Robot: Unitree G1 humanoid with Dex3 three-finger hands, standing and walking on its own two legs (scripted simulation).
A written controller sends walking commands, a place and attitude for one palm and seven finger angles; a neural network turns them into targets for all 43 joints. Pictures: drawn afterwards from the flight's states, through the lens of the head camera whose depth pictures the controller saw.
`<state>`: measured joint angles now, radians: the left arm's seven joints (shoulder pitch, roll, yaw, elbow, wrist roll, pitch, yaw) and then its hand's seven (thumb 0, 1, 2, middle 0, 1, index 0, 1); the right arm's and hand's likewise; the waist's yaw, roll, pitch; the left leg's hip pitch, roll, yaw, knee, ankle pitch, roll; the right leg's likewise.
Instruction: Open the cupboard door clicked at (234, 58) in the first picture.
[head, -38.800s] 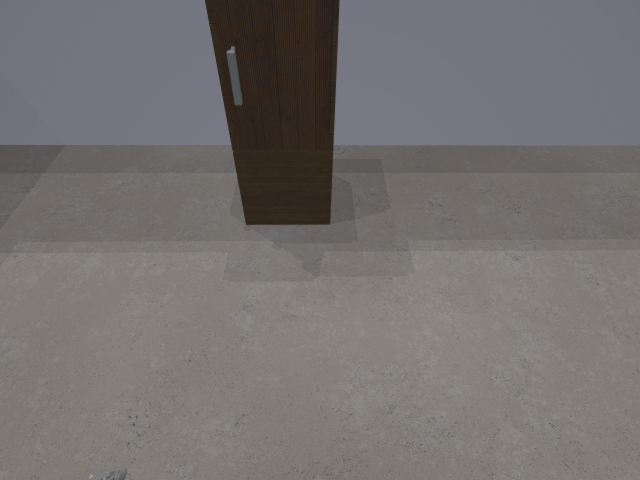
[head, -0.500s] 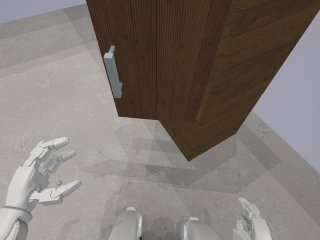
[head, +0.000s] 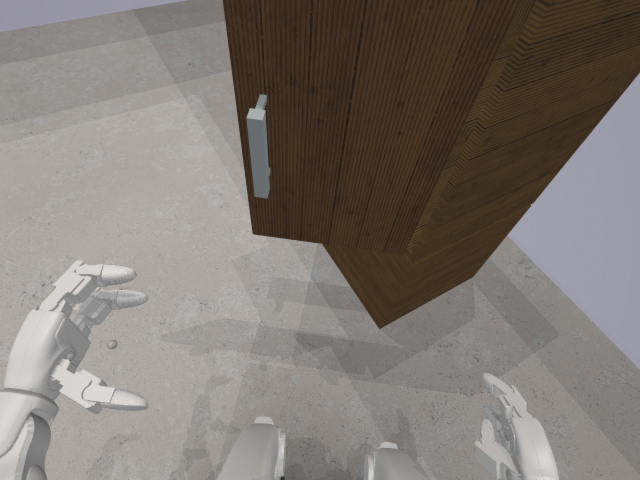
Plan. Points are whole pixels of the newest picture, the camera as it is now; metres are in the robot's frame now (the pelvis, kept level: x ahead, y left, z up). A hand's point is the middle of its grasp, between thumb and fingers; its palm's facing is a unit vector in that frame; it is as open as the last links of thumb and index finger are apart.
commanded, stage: raise the hand with hooked fingers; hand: left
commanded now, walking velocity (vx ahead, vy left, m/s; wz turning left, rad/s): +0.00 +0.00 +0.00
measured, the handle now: (262, 149) +0.58 +0.14 +0.03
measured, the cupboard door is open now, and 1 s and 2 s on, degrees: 54 54 54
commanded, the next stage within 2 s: move the hooked fingers beside the handle in 0.84 s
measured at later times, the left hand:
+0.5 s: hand (112, 303) +0.29 +0.27 +0.05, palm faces -0.05 -1.00 -0.05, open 14.0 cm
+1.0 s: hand (123, 304) +0.29 +0.25 +0.05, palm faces -0.03 -1.00 -0.05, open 14.0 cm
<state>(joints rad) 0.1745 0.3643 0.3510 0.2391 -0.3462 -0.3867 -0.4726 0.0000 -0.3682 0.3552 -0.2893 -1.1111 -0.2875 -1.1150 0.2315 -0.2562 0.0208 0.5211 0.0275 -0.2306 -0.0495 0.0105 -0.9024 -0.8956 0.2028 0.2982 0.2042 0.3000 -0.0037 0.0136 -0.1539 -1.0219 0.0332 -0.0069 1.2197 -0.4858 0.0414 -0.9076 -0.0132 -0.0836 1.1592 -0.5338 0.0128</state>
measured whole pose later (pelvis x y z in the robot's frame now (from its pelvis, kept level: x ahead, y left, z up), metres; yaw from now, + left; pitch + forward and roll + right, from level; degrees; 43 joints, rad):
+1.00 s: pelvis +0.01 -0.02 +0.00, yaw -1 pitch +18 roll -4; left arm 0.02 0.42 0.44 0.41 -0.38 -0.35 -0.57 -0.01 -0.50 0.30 -0.30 -1.20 -0.30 -1.20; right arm 0.26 -0.28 0.03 0.53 0.04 -0.19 -0.06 0.01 -0.90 -0.90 0.20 0.30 0.20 0.30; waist -0.01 0.03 -0.16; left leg -1.05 0.05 -0.02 1.23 -0.51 0.01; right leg -0.94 0.01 -0.09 1.18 -0.56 -0.01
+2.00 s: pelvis +0.01 -0.01 -0.01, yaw -2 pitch +23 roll -4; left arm -0.59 0.51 0.44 0.94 -0.21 -0.41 -0.48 -0.01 -0.50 0.30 -0.30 -1.20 -0.30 -1.20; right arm 0.30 -0.28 0.03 0.61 0.02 -0.04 -0.04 0.01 -0.90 -0.90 0.20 0.30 0.20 0.30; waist -0.08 0.01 -0.15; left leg -1.16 0.06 0.00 1.27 -0.51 0.03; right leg -1.06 0.02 -0.07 1.22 -0.56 0.00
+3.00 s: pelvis +0.01 -0.01 -0.02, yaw -3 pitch +27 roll -5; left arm -0.86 0.60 0.45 1.14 -0.12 -0.41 -0.40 -0.01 -0.50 0.30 -0.30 -1.20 -0.30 -1.20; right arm 0.34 -0.27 0.05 0.62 0.00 0.06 -0.02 0.00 -0.90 -0.90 0.20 0.30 0.21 0.30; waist -0.15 0.03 -0.14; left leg -1.25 0.07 -0.01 1.31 -0.52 0.03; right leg -1.14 0.03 -0.08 1.23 -0.55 0.00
